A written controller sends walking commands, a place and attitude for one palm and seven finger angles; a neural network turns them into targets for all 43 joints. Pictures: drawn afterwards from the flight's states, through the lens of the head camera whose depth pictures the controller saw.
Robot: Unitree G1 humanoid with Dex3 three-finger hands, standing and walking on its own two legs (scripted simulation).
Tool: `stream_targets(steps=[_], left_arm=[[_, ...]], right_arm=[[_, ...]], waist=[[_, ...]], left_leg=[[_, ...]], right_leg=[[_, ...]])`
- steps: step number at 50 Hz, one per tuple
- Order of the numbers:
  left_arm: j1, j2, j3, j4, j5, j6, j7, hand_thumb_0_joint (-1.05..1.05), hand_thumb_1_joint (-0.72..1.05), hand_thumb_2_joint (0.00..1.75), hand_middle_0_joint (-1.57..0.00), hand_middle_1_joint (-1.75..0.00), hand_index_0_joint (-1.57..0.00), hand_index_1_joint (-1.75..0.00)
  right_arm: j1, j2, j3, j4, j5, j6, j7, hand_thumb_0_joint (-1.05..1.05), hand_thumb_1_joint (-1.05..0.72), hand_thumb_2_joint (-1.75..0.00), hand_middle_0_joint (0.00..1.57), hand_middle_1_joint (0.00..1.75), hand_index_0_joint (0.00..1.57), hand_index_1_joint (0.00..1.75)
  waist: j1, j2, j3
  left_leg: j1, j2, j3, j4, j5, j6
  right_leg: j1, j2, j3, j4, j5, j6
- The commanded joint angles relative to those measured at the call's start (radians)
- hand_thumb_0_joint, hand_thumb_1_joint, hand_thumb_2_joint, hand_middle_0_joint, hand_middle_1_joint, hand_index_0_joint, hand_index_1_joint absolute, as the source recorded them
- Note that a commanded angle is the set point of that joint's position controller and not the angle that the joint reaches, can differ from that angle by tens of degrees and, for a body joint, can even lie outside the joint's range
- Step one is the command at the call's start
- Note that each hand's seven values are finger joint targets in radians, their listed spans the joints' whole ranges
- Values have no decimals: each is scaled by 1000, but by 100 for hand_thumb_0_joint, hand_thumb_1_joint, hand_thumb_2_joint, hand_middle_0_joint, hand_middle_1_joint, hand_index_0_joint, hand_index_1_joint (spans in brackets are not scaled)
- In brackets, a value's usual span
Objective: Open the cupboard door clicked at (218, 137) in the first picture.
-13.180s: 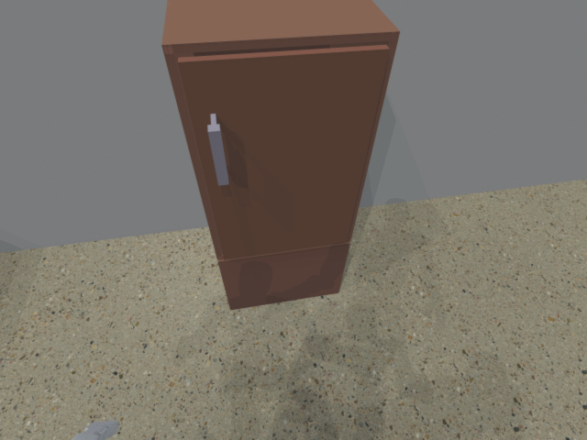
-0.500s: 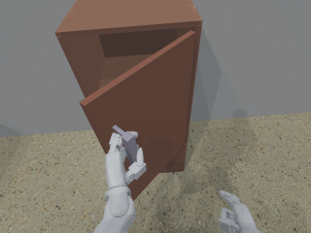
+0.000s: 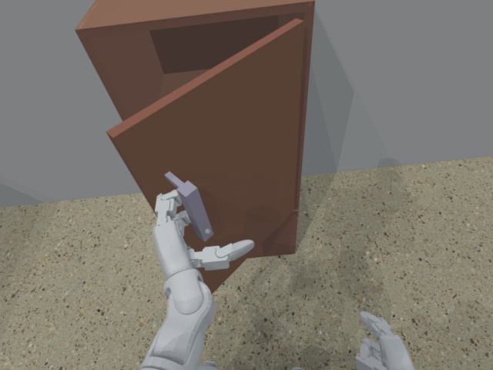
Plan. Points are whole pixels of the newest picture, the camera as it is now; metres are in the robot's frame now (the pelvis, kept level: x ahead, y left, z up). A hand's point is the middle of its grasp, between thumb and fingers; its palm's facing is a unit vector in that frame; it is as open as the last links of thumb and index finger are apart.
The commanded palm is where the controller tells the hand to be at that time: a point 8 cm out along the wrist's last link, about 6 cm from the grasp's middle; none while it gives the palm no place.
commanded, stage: open thumb and fingers to let go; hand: left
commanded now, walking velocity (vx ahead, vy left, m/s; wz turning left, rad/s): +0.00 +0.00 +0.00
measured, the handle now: (189, 207) +0.36 +0.11 +0.07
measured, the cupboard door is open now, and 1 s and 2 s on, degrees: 43 42 42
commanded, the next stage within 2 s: slide the hand sideways off the handle in 0.28 s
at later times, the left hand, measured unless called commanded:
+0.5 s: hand (202, 240) +0.30 +0.08 +0.07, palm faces +0.08 -1.00 -0.03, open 15.9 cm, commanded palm +0.27 +0.11 +0.07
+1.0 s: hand (185, 260) +0.27 +0.10 +0.07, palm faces -0.03 -1.00 +0.02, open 16.3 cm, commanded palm +0.23 +0.15 +0.07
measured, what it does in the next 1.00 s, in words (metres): shifts its weight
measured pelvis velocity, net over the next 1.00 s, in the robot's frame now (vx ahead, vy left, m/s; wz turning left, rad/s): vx -0.01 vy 0.10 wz -0.08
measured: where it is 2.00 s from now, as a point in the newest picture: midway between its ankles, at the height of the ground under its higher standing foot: outside the picture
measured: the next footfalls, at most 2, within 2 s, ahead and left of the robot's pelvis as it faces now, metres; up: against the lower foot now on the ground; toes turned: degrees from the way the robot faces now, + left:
none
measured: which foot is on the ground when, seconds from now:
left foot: down 0.00-1.00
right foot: down 0.00-1.00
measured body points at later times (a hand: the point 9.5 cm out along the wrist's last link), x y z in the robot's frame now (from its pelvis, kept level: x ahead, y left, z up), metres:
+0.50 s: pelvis -0.02 +0.05 +0.00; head +0.02 +0.03 +0.45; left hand +0.29 +0.13 +0.07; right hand +0.15 -0.17 -0.10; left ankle +0.03 +0.20 -0.68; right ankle -0.01 -0.03 -0.68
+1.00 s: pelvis -0.01 +0.10 +0.00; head +0.02 +0.09 +0.45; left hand +0.27 +0.15 +0.07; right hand +0.15 -0.12 -0.09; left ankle +0.03 +0.20 -0.68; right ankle -0.01 -0.03 -0.68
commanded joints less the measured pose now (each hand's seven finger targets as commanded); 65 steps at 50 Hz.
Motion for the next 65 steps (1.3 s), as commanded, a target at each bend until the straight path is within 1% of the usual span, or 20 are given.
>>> stream_targets(steps=[1, 7, 13, 19, 20, 21, 22, 23, 25, 27, 28, 31, 33, 36, 41, 45, 49, 54, 62, 65], left_arm=[[-233, -95, -4, -192, 29, -62, 14, 0, -50, 30, -25, -90, -25, -90], [-273, -115, -10, -163, 35, -59, 40, 0, -50, 30, -20, -60, -20, -60], [-373, -125, 2, -103, 28, -44, 69, 0, -50, 30, -15, -30, -15, -30], [-415, -172, -11, -52, 34, -31, 92, 0, -50, 30, -15, -30, -15, -30], [-377, -88, -269, -105, 142, -92, -130, 0, -50, 30, -15, -30, -15, -30], [-429, -11, -187, -166, 97, -157, -244, 0, -50, 30, -15, -30, -15, -30], [-412, -3, -202, -195, 77, -203, -332, 0, -50, 30, -15, -30, -15, -30], [-390, -11, -204, -199, 46, -230, -390, 0, -50, 30, -15, -30, -15, -30], [-365, -45, -197, -187, -18, -247, -430, 0, -50, 30, -15, -30, -15, -30], [-337, -81, -191, -162, -64, -230, -407, 0, -50, 30, -15, -30, -15, -30], [-335, -72, -173, -150, -65, -219, -379, 0, -50, 30, -15, -30, -15, -30], [-293, -54, -158, -165, -8, -197, -292, 0, -50, 30, -15, -30, -15, -30], [-280, -60, -170, -174, 39, -183, -250, 0, -50, 30, -15, -30, -15, -30], [-216, -42, -160, -168, 65, -163, -225, 0, -50, 30, -15, -30, -15, -30], [-147, -54, -164, -231, 46, -139, -226, 0, -50, 30, -15, -30, -15, -30], [-110, -77, -203, -290, 59, -132, -223, 0, -50, 30, -15, -30, -15, -30], [7, -74, -218, -366, 54, -124, -239, 0, -50, 30, -15, -30, -15, -30], [112, -65, -246, -475, 55, -119, -258, 0, -50, 30, -15, -30, -15, -30], [262, 0, -233, -580, 50, -125, -309, 0, -50, 30, -15, -30, -15, -30], [309, 23, -220, -593, 41, -133, -338, 0, -50, 30, -15, -30, -15, -30]], right_arm=[[-95, -59, -22, -152, -2, -52, -12, 0, -90, -90, 20, 30, 20, 30], [-97, -55, -22, -153, -4, -55, -8, 0, -90, -90, 20, 30, 20, 30], [-124, -53, -12, -146, -5, -55, -7, 0, -90, -90, 20, 30, 20, 30], [-132, -51, -12, -143, -10, -55, 7, 0, -90, -90, 20, 30, 20, 30], [-41, -93, -14, -134, 1, -39, 14, 0, -90, -90, 20, 30, 20, 30], [-28, -94, -32, -171, 13, -39, 10, 0, -90, -90, 20, 30, 20, 30], [-27, -91, -30, -185, 18, -44, 9, 0, -90, -90, 20, 30, 20, 30], [-13, -85, -28, -199, 29, -50, 9, 0, -90, -90, 20, 30, 20, 30], [-13, -80, -24, -222, 46, -63, 5, 0, -90, -90, 20, 30, 20, 30], [-23, -84, -15, -235, 56, -71, 6, 0, -90, -90, 20, 30, 20, 30], [-29, -89, -15, -236, 56, -71, 7, 0, -90, -90, 20, 30, 20, 30], [-24, -98, -19, -254, 48, -63, 19, 0, -90, -90, 20, 30, 20, 30], [-23, -93, -21, -258, 44, -53, 28, 0, -90, -90, 20, 30, 20, 30], [-26, -99, -21, -271, 43, -35, 33, 0, -90, -90, 20, 30, 20, 30], [-44, -93, -15, -295, 46, -12, 31, 0, -90, -90, 20, 30, 20, 30], [-42, -88, -14, -301, 48, -5, 35, 0, -90, -90, 20, 30, 20, 30], [-38, -85, -13, -320, 50, -4, 40, 0, -90, -90, 20, 30, 20, 30], [-31, -78, -9, -343, 52, -7, 42, 0, -90, -90, 20, 30, 20, 30], [-21, -82, -2, -372, 51, -20, 35, 0, -90, -90, 20, 30, 20, 30], [-14, -84, -1, -375, 48, -30, 30, 0, -90, -90, 20, 30, 20, 30]], waist=[[-17, -209, -238], [-9, -173, -272], [-11, -162, -224], [0, -137, -252], [-99, -221, -170], [-70, -183, -272], [-57, -113, -312], [-53, -88, -317], [-54, -102, -274], [-51, -113, -198], [-46, -123, -177], [-22, -123, -202], [-20, -98, -219], [-8, -139, -207], [9, -108, -206], [-8, -86, -186], [4, -72, -188], [-3, -63, -181], [-3, -55, -149], [-7, -87, -147]], left_leg=[[10, -38, 48, 7, 104, 24], [40, -39, 61, -2, 119, 25], [40, -44, 69, -6, 72, 26], [73, -42, 83, -15, 87, 29], [73, -44, 86, -24, 99, 52], [79, -46, 89, -11, 138, 59], [106, -44, 93, -1, 162, 58], [124, -41, 94, 1, 155, 58], [149, -34, 93, -8, 109, 56], [143, -29, 84, -32, 42, 52], [139, -27, 79, -43, 18, 50], [137, -24, 67, -60, 39, 49], [140, -21, 72, -53, 58, 48], [124, -16, 69, -60, 71, 48], [137, -12, 71, -78, 77, 43], [150, -5, 62, -74, 86, 41], [160, -2, 60, -76, 130, 37], [162, -2, 58, -60, 158, 39], [139, -10, 58, -42, 144, 42], [115, -17, 62, -25, 126, 47]], right_leg=[[249, -144, 250, -291, 466, 175], [226, -122, 202, -268, 421, 158], [166, -108, 184, -290, 257, 145], [130, -74, 120, -255, 212, 123], [100, -64, 127, -225, 349, 130], [157, -69, 133, -195, 428, 122], [181, -73, 141, -173, 479, 119], [171, -69, 133, -174, 455, 115], [121, -49, 113, -199, 316, 109], [65, -36, 90, -223, 163, 105], [46, -32, 82, -225, 114, 104], [52, -24, 55, -184, 123, 95], [41, -22, 50, -164, 145, 91], [60, -16, 43, -160, 153, 85], [85, -8, 36, -157, 156, 81], [65, -5, 29, -145, 168, 80], [89, -2, 25, -136, 207, 77], [93, -3, 26, -128, 246, 80], [85, -6, 34, -126, 251, 83], [83, -9, 44, -130, 256, 89]])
